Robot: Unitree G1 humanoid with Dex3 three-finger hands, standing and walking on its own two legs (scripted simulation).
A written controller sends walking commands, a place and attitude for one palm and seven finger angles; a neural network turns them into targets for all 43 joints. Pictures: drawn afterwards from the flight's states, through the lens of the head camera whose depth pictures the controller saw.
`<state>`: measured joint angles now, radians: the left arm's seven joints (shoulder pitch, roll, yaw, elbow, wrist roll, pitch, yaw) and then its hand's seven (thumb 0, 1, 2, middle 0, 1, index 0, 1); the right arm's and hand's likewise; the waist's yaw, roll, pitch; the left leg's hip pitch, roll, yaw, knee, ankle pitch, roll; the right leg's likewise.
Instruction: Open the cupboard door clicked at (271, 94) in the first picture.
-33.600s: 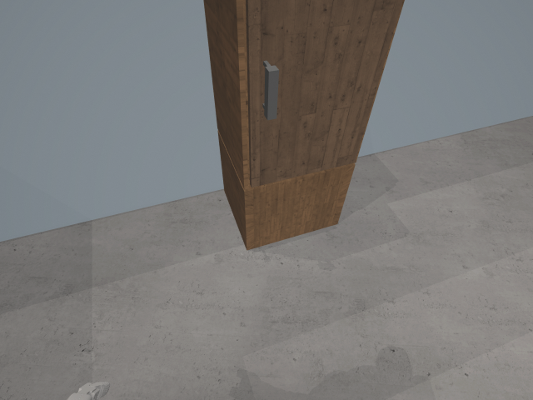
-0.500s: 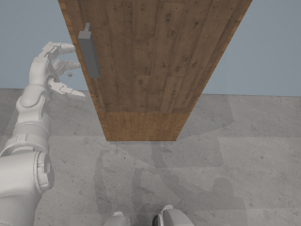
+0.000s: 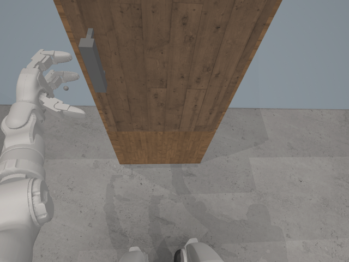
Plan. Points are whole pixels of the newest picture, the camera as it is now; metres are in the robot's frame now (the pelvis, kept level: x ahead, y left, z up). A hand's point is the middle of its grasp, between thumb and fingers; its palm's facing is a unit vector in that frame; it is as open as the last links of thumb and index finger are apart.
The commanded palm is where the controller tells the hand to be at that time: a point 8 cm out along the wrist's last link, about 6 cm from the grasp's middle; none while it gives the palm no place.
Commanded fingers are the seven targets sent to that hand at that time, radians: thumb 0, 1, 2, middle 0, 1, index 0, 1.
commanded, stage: slide the fingers in behind the handle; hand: left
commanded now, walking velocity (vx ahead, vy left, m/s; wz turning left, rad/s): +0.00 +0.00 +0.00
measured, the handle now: (96, 61) +0.56 +0.15 +0.09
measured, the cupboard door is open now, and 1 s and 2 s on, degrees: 0 0 0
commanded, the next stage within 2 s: move the hooked fingers beside the handle in 1.62 s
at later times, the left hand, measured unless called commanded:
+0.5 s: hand (77, 87) +0.48 +0.18 +0.09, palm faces -0.07 -1.00 -0.01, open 14.0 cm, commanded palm +0.46 +0.23 +0.09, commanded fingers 0.00 -0.50 0.30 -0.30 -1.20 -0.30 -1.20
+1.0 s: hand (84, 90) +0.48 +0.17 +0.09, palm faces -0.03 -1.00 -0.01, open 14.3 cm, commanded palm +0.45 +0.20 +0.09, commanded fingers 0.00 -0.50 0.30 -0.30 -1.20 -0.30 -1.20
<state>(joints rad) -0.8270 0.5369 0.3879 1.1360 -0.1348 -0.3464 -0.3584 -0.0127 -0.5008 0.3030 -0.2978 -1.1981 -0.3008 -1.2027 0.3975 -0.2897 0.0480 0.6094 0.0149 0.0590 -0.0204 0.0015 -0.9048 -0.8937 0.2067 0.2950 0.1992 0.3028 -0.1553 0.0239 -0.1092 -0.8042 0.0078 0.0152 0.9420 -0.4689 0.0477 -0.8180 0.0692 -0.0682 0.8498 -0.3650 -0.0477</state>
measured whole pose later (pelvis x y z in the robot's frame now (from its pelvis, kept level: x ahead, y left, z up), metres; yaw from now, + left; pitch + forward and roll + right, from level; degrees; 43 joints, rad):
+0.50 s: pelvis +0.00 +0.01 +0.00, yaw +0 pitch +19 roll -3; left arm -0.79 0.45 0.33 1.06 -0.14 -0.35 -0.30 -0.01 -0.50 0.30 -0.30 -1.20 -0.30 -1.20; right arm 0.40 -0.27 0.04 0.61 0.01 0.05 0.00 0.00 -0.91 -0.89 0.21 0.29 0.20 0.30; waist -0.14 0.04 -0.12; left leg -0.79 0.00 0.02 0.94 -0.47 0.05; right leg -0.81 0.07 -0.06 0.85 -0.37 -0.04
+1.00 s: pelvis +0.00 +0.01 +0.00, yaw +1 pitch +18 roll -3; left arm -0.83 0.38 0.25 1.10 -0.15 -0.36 -0.20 -0.01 -0.50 0.30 -0.25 -1.18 -0.24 -1.19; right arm 0.40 -0.27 0.03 0.64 0.01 0.02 0.01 0.00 -0.91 -0.89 0.21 0.29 0.20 0.30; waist -0.13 0.04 -0.12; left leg -0.78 -0.01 0.01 0.94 -0.46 0.06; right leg -0.79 0.05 -0.07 0.85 -0.37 -0.04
